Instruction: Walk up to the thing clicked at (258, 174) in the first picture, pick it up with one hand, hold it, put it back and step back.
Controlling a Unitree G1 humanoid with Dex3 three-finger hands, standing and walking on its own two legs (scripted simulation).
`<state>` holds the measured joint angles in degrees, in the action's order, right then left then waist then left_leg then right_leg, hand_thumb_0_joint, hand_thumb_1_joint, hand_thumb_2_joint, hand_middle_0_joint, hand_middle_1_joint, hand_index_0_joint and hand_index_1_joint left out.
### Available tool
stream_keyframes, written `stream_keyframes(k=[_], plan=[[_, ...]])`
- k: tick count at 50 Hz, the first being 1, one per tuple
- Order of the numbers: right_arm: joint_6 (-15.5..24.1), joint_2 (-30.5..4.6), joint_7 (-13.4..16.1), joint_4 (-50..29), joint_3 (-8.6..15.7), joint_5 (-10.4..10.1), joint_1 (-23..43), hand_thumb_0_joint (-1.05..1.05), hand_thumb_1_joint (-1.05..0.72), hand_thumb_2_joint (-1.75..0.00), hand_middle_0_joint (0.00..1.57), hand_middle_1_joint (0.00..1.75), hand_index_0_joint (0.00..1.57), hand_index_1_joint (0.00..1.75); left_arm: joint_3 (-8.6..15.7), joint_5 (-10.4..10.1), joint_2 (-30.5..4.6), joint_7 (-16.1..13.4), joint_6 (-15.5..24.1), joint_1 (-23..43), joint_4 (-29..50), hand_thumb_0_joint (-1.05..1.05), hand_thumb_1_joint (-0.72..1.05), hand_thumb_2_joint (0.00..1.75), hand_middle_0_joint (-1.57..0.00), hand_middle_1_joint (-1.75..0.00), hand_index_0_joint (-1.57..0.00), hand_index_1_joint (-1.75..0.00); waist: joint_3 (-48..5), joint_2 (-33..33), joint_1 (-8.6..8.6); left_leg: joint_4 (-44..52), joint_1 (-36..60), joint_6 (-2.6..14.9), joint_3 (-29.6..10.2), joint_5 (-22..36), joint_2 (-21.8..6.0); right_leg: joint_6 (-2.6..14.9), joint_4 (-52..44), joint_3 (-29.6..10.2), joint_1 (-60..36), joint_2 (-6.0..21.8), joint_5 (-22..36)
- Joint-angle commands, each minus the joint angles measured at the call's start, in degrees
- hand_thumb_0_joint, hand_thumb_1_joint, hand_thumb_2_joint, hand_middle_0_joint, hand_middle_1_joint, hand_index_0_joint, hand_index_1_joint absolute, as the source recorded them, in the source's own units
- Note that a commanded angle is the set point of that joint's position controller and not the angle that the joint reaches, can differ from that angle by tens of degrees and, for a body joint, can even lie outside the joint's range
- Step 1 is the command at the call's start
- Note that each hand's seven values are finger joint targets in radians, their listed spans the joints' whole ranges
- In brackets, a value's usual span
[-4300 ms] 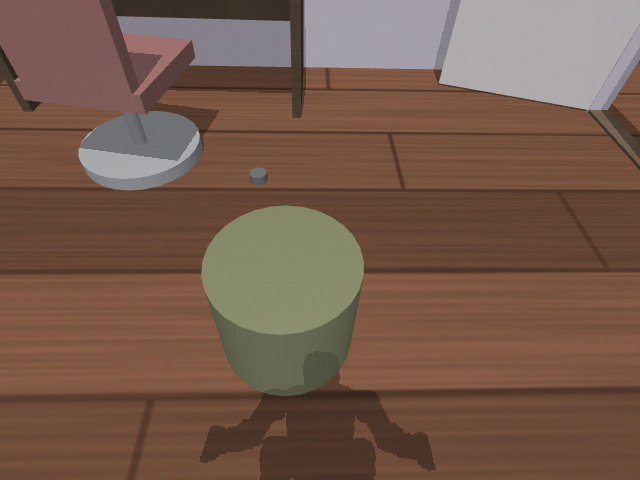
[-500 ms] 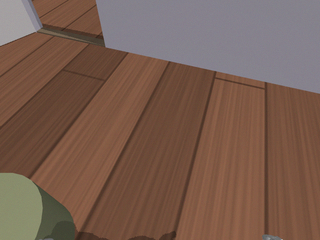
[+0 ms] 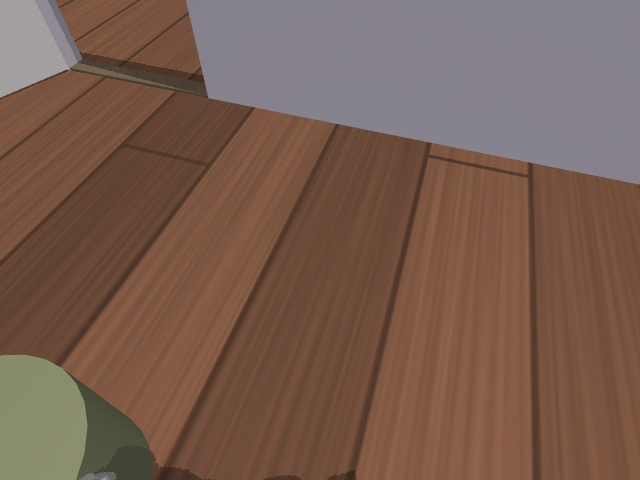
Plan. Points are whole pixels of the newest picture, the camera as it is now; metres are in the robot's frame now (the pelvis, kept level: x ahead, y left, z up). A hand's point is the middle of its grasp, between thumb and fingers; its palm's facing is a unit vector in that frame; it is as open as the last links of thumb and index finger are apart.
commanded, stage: stand
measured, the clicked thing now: out of the picture +0.33 +1.48 -0.74
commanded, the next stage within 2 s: none
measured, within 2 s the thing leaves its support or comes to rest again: neither
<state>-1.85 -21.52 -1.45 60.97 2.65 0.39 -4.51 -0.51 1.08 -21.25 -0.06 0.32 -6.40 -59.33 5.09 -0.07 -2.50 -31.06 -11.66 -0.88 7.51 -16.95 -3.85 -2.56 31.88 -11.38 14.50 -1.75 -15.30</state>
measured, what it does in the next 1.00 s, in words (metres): stands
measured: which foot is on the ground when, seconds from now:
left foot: down 0.00-1.00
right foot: down 0.00-1.00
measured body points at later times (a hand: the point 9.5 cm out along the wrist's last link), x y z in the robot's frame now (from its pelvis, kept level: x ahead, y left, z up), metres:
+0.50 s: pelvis +0.00 +0.00 +0.01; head +0.01 +0.00 +0.46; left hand +0.07 +0.30 -0.12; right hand +0.10 -0.30 -0.12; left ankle +0.00 +0.13 -0.73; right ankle +0.03 -0.15 -0.73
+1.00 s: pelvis +0.00 +0.00 +0.01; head +0.01 +0.00 +0.46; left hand +0.07 +0.30 -0.12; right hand +0.09 -0.30 -0.12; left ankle +0.00 +0.13 -0.73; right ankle +0.03 -0.15 -0.73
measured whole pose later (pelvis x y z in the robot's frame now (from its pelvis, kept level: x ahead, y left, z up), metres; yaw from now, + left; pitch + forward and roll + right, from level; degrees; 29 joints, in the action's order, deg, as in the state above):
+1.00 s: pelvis +0.00 +0.00 +0.01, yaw +3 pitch -2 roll +0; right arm -0.5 -19.9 -1.3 64.4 1.8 0.6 -5.9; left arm -0.9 0.9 -20.6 0.2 0.4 -6.7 -63.2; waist 3.4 0.4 -1.1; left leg -21.6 -7.4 -0.9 4.5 -11.7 -2.4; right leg -2.6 21.5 -8.2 8.5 0.2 -10.8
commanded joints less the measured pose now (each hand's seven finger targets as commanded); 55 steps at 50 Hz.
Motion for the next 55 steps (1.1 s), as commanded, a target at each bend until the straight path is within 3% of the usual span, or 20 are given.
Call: stream_keyframes(k=[1,8,12,19,21,26,29,34,37,42,49,55], plan=[[2.4,-12.27,1.13,-2.49,2.07,0.21,2.51,0.0,-0.9,-0.9,0.2,0.3,0.2,0.3,2.8,-0.73,-11.87,-0.8,1.32,2.36,2.67,0.0,0.9,0.9,-0.2,-0.3,-0.2,-0.3,-8.56,1.58,1.23,9.51,9.0,3.32,-7.59,8.55,-5.17,3.79,-7.14,-0.21,-0.18,5.13,17.46],[2.77,-11.9,1.23,-1.27,2.02,0.3,3.34,0.0,-0.9,-0.9,0.2,0.3,0.2,0.3,2.54,-0.52,-11.19,-0.59,1.14,2.31,0.65,0.0,0.9,0.9,-0.2,-0.3,-0.2,-0.3,-6.03,-0.8,1.79,12.92,7.92,2.53,-7.37,5.52,-4.88,3.42,-10.15,0.93,-1.65,5.23,14.14],[2.88,-11.33,1.27,-1.0,2.04,0.22,2.67,0.0,-0.9,-0.9,0.2,0.3,0.2,0.3,2.61,-0.52,-11.11,-0.74,1.41,2.99,0.31,0.0,0.9,0.9,-0.2,-0.3,-0.2,-0.3,-7.48,-0.41,1.18,12.61,10.11,2.22,-6.96,9.72,-4.62,3.37,-10.53,0.95,-2.59,5.86,17.72],[2.52,-10.58,1.17,-0.84,1.95,0.13,2.42,0.0,-0.9,-0.9,0.2,0.3,0.2,0.3,2.47,-0.28,-11.24,-0.85,1.58,3.02,-0.12,0.0,0.9,0.9,-0.2,-0.3,-0.2,-0.3,-5.55,0.85,0.75,13.21,10.12,2.26,-6.91,4.99,-4.09,3.28,-13.11,0.5,-0.12,6.2,13.77],[2.53,-10.65,1.05,-0.62,1.92,0.12,1.97,0.0,-0.9,-0.9,0.2,0.3,0.2,0.3,2.37,-0.42,-11.05,-0.8,1.72,2.79,-0.13,0.0,0.9,0.9,-0.2,-0.3,-0.2,-0.3,-6.47,0.56,0.76,13.04,10.87,2.26,-7.03,6.66,-4.24,3.37,-13.13,0.12,-0.57,6.61,15.07],[2.51,-10.73,0.97,-0.68,1.92,0.12,2.23,0.0,-0.9,-0.9,0.2,0.3,0.2,0.3,2.46,-0.29,-11.45,-0.85,1.7,2.71,-0.2,0.0,0.9,0.9,-0.2,-0.3,-0.2,-0.3,-5.95,0.59,0.86,13.67,8.76,2.29,-7.7,4.01,-4.18,3.34,-14.0,0.33,-1.35,6.6,12.26],[2.69,-11.04,0.92,-0.67,1.92,0.04,2.14,0.0,-0.9,-0.9,0.2,0.3,0.2,0.3,2.35,-0.37,-11.07,-0.75,1.82,2.02,-0.31,0.0,0.9,0.9,-0.2,-0.3,-0.2,-0.3,-7.06,-0.04,1.05,13.11,10.22,2.39,-7.69,7.77,-4.35,3.39,-13.5,0.58,-1.86,6.71,15.17],[2.82,-11.02,1.02,-0.63,1.68,0.12,2.22,0.0,-0.9,-0.9,0.2,0.3,0.2,0.3,2.41,-0.49,-11.43,-0.68,1.6,1.77,-0.36,0.0,0.9,0.9,-0.2,-0.3,-0.2,-0.3,-6.47,-0.63,1.44,13.61,9.45,2.14,-8.05,7.92,-4.22,3.39,-13.51,1.04,-2.3,6.71,14.52],[2.8,-11.01,1.09,-0.36,1.56,0.08,1.63,0.0,-0.9,-0.9,0.2,0.3,0.2,0.3,2.46,-0.54,-11.34,-0.58,1.4,1.51,-0.44,0.0,0.9,0.9,-0.2,-0.3,-0.2,-0.3,-5.7,-0.49,1.5,14.6,8.7,2.12,-8.27,4.03,-4.15,3.42,-13.9,1.02,-1.68,6.5,11.84],[2.95,-10.92,1.15,-0.23,1.49,0.1,0.81,0.0,-0.9,-0.9,0.2,0.3,0.2,0.3,2.33,-0.59,-11.19,-0.65,1.54,1.67,-0.35,0.0,0.9,0.9,-0.2,-0.3,-0.2,-0.3,-7.07,0.36,1.41,13.51,9.59,2.16,-8.15,9.8,-4.29,3.34,-13.2,1.38,-3.26,6.95,15.71],[2.65,-10.82,1.07,-0.07,1.52,0.07,0.65,0.0,-0.9,-0.9,0.2,0.3,0.2,0.3,2.35,-0.44,-11.65,-0.75,1.42,2.34,-0.18,0.0,0.9,0.9,-0.2,-0.3,-0.2,-0.3,-5.4,0.59,1.1,14.08,8.07,2.11,-8.38,5.33,-3.85,3.51,-14.14,1.07,-2.38,6.97,11.75],[2.83,-11.04,1.19,-0.21,1.6,-0.04,0.58,0.0,-0.9,-0.9,0.2,0.3,0.2,0.3,2.36,-0.46,-11.49,-0.78,1.57,1.78,-0.01,0.0,0.9,0.9,-0.2,-0.3,-0.2,-0.3,-7.34,0.39,1.36,12.86,9.37,2.15,-8.27,11.04,-4.15,3.43,-13.04,1.74,-3.91,7.16,16.4]])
